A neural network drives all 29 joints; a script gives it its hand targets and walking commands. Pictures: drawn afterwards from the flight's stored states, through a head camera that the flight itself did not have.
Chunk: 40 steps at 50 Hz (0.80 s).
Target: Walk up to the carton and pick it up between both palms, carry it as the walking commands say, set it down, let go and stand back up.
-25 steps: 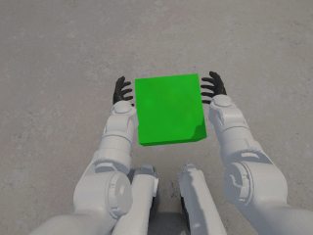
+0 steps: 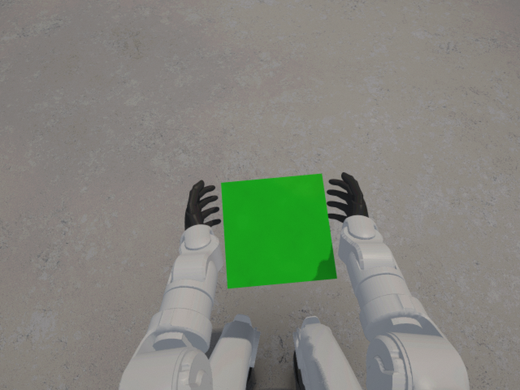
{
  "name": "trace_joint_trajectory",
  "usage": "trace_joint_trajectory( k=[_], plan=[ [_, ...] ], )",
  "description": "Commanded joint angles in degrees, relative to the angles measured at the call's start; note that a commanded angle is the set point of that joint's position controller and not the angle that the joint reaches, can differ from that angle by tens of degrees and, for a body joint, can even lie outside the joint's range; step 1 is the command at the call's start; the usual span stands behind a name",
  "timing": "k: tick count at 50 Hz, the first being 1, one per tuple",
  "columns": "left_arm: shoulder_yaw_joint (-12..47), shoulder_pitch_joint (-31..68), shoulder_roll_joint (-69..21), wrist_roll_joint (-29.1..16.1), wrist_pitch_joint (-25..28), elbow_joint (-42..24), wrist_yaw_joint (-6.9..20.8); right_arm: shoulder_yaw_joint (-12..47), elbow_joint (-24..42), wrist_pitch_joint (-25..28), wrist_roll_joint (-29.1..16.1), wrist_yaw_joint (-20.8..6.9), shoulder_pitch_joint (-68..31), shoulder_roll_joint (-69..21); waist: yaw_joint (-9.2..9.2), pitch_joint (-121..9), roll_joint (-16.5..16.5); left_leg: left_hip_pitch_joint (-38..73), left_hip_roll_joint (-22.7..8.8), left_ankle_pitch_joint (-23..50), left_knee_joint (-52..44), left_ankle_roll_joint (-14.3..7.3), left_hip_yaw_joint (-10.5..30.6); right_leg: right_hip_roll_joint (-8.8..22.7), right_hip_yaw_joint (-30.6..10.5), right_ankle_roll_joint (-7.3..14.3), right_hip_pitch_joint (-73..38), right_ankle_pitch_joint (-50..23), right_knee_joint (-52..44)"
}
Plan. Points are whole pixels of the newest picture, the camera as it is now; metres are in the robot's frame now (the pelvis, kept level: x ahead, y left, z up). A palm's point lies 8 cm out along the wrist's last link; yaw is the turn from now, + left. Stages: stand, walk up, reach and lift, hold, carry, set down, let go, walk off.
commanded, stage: reach and lift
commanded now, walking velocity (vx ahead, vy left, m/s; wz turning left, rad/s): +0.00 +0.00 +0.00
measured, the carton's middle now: (275, 233) +0.39 +0.01 -0.15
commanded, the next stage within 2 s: none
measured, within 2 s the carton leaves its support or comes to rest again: neither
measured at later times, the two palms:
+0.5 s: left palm (180, 227) +0.33 +0.14 +0.02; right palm (367, 218) +0.36 -0.12 +0.02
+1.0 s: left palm (162, 205) +0.34 +0.15 +0.10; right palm (385, 206) +0.34 -0.12 +0.09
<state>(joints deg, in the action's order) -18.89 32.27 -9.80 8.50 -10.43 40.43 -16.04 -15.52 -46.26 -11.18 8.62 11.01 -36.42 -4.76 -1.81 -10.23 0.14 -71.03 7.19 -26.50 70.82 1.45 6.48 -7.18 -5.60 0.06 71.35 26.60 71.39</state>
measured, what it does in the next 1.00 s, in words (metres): rises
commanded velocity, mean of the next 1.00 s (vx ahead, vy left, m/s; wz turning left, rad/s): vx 0.00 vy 0.00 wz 0.00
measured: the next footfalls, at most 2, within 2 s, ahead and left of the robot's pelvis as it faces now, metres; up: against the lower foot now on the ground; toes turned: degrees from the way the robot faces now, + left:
none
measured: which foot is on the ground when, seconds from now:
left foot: down 0.00-1.00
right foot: down 0.00-1.00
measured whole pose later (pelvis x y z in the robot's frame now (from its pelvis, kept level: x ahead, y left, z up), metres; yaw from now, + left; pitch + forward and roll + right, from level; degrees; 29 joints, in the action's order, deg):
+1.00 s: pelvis +0.03 +0.00 +0.10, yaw -1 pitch +7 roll +0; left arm -18.4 21.7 -10.7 13.3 -20.1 36.2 -7.8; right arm -15.2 -38.6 -19.8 12.6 10.0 -22.1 -8.9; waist -2.4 -6.9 -0.5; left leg -28.1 5.2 -15.7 36.9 -0.1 7.6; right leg -5.1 -8.3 0.4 28.6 16.0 37.9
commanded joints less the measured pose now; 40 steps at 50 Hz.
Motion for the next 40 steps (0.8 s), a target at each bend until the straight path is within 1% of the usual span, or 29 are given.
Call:
trace_joint_trajectory(
  k=[1, 3, 4, 5, 6, 7, 8, 10, 11, 14, 15, 16, 17, 18, 19, 20, 22, 23, 25, 26, 27, 28, 29, 31, 32, 33, 34, 38, 40],
  plan=[
    [34.54, 34.49, -56.11, -5.41, 2.71, -5.58, 20.98, 28.78, 2.99, 3.96, -6.39, -17.73, -28.35, -59.84, -0.4, -42.87, -0.34, 27.79, 0.58, 26.27, -10.82, -0.97, -1.08, -0.84, -0.91, -0.32, -32.6, -27.67, -9.93],
    [32.44, 28.93, -56.81, -4.37, 2.18, 0.7, 21.38, 29.71, 7.46, 5.04, -5.93, -17.39, -31.8, -57.12, 0.03, -39.81, 3.73, 27.8, 0.16, 24.23, -11.56, -1.36, -0.47, -0.73, -0.71, -0.43, -32.36, -25.04, -11.37],
    [30.3, 29.19, -56.8, -3.5, 2.27, 2.66, 22.48, 28.38, 5.74, 5.18, -4.76, -16.77, -31.44, -54.71, -0.1, -34.42, 1.94, 25.24, -0.23, 20.24, -12.17, -1.35, -0.63, 0.75, -2.58, 0.07, -31.37, -20.83, -13.56],
    [30.3, 29.54, -56.05, -1.91, 2.16, 2.7, 21.95, 28.89, 4.63, 4.79, -4.8, -17.41, -32.29, -56.51, -2.53, -33.53, 1.45, 24.27, -0.08, 20.61, -13.46, -1.5, -1.01, -0.02, -2.31, 0.15, -32.1, -21.44, -13.61],
    [29.43, 27.43, -55.95, -2.15, 2.15, 3.32, 22.35, 28.49, 4.76, 4.84, -4.92, -17.09, -29.58, -56.47, 0.19, -33.42, 1.76, 27.93, -0.33, 20.36, -14.48, -2.0, -0.28, 1.26, -2.73, -0.18, -33.07, -20.72, -16.02],
    [29.3, 27.13, -55.9, -1.04, 2.63, 2.13, 22.12, 29.11, 4.14, 4.82, -3.86, -17.46, -28.46, -57.43, -2.12, -32.21, 1.64, 26.59, -0.03, 20.1, -16.0, -1.98, -0.5, 0.37, -2.08, -0.33, -34.09, -20.42, -15.74],
    [29.17, 28.95, -55.49, -2.05, 2.8, 0.71, 22.5, 27.16, 3.73, 5.13, -3.79, -17.11, -27.98, -55.6, 0.71, -33.21, 1.55, 27.93, -0.21, 22.02, -15.12, -1.84, -0.34, 0.56, -2.65, -0.22, -35.44, -23.19, -16.4],
    [30.43, 28.76, -55.92, -2.41, 3.12, -1.6, 22.12, 31.14, 5.14, 5.42, -5.14, -17.03, -29.14, -57.77, -2.42, -33.47, 2.14, 29.79, -0.32, 24.81, -17.12, -1.98, -0.53, 1.11, -3.51, -0.32, -39.0, -26.05, -17.77],
    [24.41, 25.64, -54.28, 0.13, 2.89, 4.35, 22.42, 27.73, 4.75, 5.52, -2.68, -16.91, -30.54, -57.32, -1.59, -29.1, 4.01, 27.95, -0.55, 20.49, -17.77, -2.28, -0.29, 1.97, -3.56, -0.71, -37.9, -23.78, -19.07],
    [27.46, 26.39, -52.74, -0.43, 2.99, -0.63, 22.12, 28.76, 4.61, 5.15, -4.03, -17.28, -28.34, -58.05, -3.23, -31.77, 3.63, 31.83, -1.41, 25.03, -20.75, -2.96, 0.19, 1.4, -3.26, -0.59, -40.8, -26.16, -20.16],
    [29.14, 27.41, -55.66, -0.98, 3.03, -3.1, 21.97, 28.08, 4.47, 5.18, -3.09, -17.71, -26.14, -55.4, -0.39, -33.83, 1.34, 34.38, -1.35, 27.1, -20.96, -1.85, -0.02, 0.98, -3.15, 0.23, -39.76, -27.08, -21.07],
    [30.86, 28.41, -54.34, -1.92, 3.61, -6.54, 21.96, 30.36, 4.81, 4.97, -3.36, -17.54, -25.41, -58.3, -2.66, -35.7, 2.06, 36.31, -0.72, 28.87, -21.21, -1.71, -0.34, 0.65, -2.67, 0.02, -42.13, -29.35, -21.01],
    [30.28, 29.47, -54.54, -1.12, 3.08, -5.3, 21.73, 28.5, 3.2, 5.17, -3.37, -17.6, -25.89, -57.23, -1.17, -32.3, -0.13, 36.46, -1.15, 25.83, -21.93, -1.29, -0.66, 1.38, -3.64, 0.64, -41.47, -25.76, -23.0],
    [28.48, 27.54, -54.08, 0.15, 3.01, -1.83, 21.81, 24.74, 0.63, 4.75, 0.41, -17.27, -23.64, -56.63, 0.6, -27.03, 2.16, 33.07, -1.3, 23.23, -22.57, -1.62, -0.05, 1.01, -2.66, 0.39, -38.74, -24.5, -22.55],
    [29.35, 29.95, -57.15, -0.34, 2.2, -2.09, 21.82, 22.55, 1.73, 5.57, 0.02, -17.57, -25.88, -53.15, 1.45, -25.94, -1.36, 37.12, -1.51, 22.8, -24.35, -1.23, 0.36, 0.56, -1.65, 1.51, -33.59, -19.81, -23.64],
    [31.77, 29.07, -58.89, -1.45, 1.84, -3.21, 21.97, 26.17, 4.9, 5.36, -1.4, -18.04, -27.26, -56.86, -0.59, -29.68, -1.24, 40.21, -1.15, 20.69, -25.06, -1.02, -0.27, 0.89, -1.34, 1.26, -39.24, -18.66, -24.32],
    [30.45, 29.27, -59.37, -0.76, 1.5, -1.28, 22.37, 26.44, 6.59, 5.35, -0.58, -18.48, -30.84, -55.53, 0.08, -31.82, -0.71, 37.97, -0.57, 20.33, -24.2, -0.83, -0.51, 1.17, -1.48, 0.85, -41.07, -20.77, -24.57],
    [30.85, 33.69, -56.3, -0.59, 1.84, -4.37, 22.03, 25.05, 1.8, 3.72, -0.14, -19.08, -28.47, -58.14, 0.96, -30.17, 0.52, 39.96, -1.82, 16.0, -25.59, -1.36, 0.1, 0.82, -1.04, 0.9, -38.67, -14.44, -24.95],
    [29.21, 28.62, -58.97, -0.09, 0.89, -0.2, 22.69, 26.89, 7.85, 3.76, -0.72, -19.32, -32.47, -58.61, -0.92, -33.63, 2.19, 41.06, -0.86, 17.56, -25.89, -1.76, -1.22, 1.27, -0.56, 0.52, -43.09, -16.96, -25.76],
    [31.18, 35.71, -58.13, -1.52, 0.84, -4.77, 22.3, 24.49, 3.92, 3.12, -0.3, -19.53, -32.19, -57.47, 2.76, -32.25, 0.42, 40.91, -1.06, 13.63, -26.53, -1.45, -0.47, 1.19, -0.83, 1.24, -42.24, -12.32, -26.52],
    [32.27, 35.7, -58.95, -2.39, 0.41, -6.47, 22.67, 28.13, 7.43, 2.69, -2.12, -19.65, -34.4, -59.88, -0.73, -35.89, 0.73, 42.15, -0.76, 15.5, -26.25, -1.27, -1.09, 1.17, -1.77, 1.12, -45.37, -14.91, -26.53],
    [28.37, 35.42, -57.22, -0.41, 0.0, -1.4, 22.44, 24.13, 1.31, 1.76, -0.57, -19.92, -33.22, -59.17, 0.09, -25.95, 2.93, 40.91, -1.82, 11.91, -27.42, -1.71, -0.23, 1.02, -1.27, 1.26, -37.86, -9.63, -27.71],
    [29.3, 35.62, -57.9, 0.01, -0.4, -3.13, 22.08, 23.46, 0.81, 1.37, -0.7, -20.99, -33.26, -59.11, 0.08, -28.24, -0.5, 42.94, -1.43, 12.75, -28.21, -0.99, -0.78, 0.57, -0.87, 1.63, -39.88, -11.15, -27.5],
    [29.72, 33.16, -59.91, -0.76, -2.43, -0.47, 22.72, 26.18, 4.41, 0.82, -1.96, -21.02, -35.23, -57.99, -0.98, -27.12, 1.21, 43.38, -1.5, 11.14, -29.22, -1.29, -0.63, 1.24, -0.25, 1.24, -42.86, -9.9, -28.16],
    [27.47, 29.61, -61.64, -0.2, -3.7, 4.76, 22.99, 23.8, 2.33, 0.02, -0.43, -20.38, -33.36, -56.72, 1.02, -25.08, 1.33, 44.26, -1.72, 11.38, -30.25, -1.15, -0.4, 1.64, -0.7, 1.1, -44.03, -10.06, -30.49],
    [23.42, 30.37, -56.67, 1.98, -3.33, 4.32, 23.28, 24.33, 0.87, -0.82, -0.34, -20.4, -34.29, -60.28, -2.76, -21.02, 1.94, 37.64, -1.92, 6.98, -29.86, -2.45, -1.14, 3.01, -2.25, 0.46, -45.12, -5.98, -30.4],
    [28.47, 33.01, -61.23, -1.02, -3.22, -0.35, 23.78, 27.12, 6.62, -0.27, -3.08, -21.26, -35.96, -60.11, -0.68, -32.03, 1.38, 47.65, -1.55, 11.6, -30.44, -1.91, -0.3, 1.84, -1.04, 0.74, -46.52, -9.83, -30.6],
    [30.46, 27.72, -60.91, -1.93, -4.47, -5.77, 23.55, 26.34, 3.0, -2.69, -3.7, -21.98, -24.21, -62.55, -0.79, -29.84, -1.68, 51.69, -1.62, 26.92, -31.4, -1.0, -0.21, 2.14, -1.55, 0.84, -50.16, -25.47, -31.31],
    [29.48, 26.7, -60.15, -1.77, -5.62, -4.54, 23.72, 26.0, 3.7, -3.73, -2.65, -21.57, -22.85, -63.55, -0.96, -25.2, 1.1, 52.27, -1.75, 24.63, -33.8, -1.42, -0.29, 1.76, -1.09, 0.15, -49.9, -23.77, -33.09]
  ],
)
